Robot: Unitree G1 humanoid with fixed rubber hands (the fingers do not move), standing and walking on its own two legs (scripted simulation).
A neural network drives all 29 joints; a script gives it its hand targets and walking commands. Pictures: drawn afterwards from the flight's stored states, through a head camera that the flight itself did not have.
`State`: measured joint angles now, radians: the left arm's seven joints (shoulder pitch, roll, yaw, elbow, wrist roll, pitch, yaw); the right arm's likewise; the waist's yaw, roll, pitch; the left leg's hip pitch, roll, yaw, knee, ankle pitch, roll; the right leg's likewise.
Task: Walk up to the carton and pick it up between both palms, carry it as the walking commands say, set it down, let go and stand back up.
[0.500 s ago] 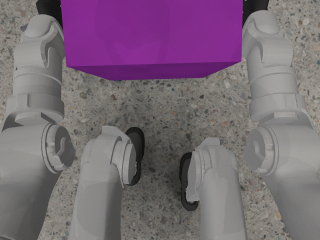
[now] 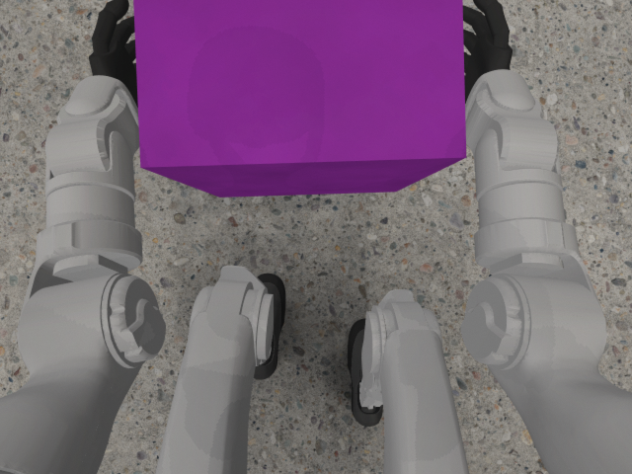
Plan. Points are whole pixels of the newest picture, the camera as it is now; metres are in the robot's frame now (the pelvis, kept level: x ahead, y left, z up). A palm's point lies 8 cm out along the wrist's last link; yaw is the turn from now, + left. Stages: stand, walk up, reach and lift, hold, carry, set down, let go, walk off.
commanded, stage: reach and lift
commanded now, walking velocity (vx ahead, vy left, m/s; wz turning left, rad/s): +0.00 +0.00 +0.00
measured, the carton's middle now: (304, 101) +0.53 +0.07 -0.15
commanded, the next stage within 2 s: none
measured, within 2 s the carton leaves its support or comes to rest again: neither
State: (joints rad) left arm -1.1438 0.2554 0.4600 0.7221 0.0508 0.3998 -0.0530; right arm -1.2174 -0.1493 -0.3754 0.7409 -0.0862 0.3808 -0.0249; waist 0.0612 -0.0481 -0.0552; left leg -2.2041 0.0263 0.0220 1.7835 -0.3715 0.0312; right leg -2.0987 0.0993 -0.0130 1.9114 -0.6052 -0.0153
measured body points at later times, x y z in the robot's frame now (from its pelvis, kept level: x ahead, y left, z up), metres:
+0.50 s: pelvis +0.02 -0.01 +0.07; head +0.29 +0.02 +0.43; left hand +0.49 +0.26 -0.01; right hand +0.55 -0.11 +0.00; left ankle +0.15 +0.11 -0.42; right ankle +0.08 -0.10 -0.42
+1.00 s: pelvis +0.03 +0.00 +0.13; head +0.25 +0.02 +0.52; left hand +0.47 +0.25 +0.07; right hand +0.52 -0.12 +0.08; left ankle +0.15 +0.11 -0.42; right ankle +0.08 -0.10 -0.42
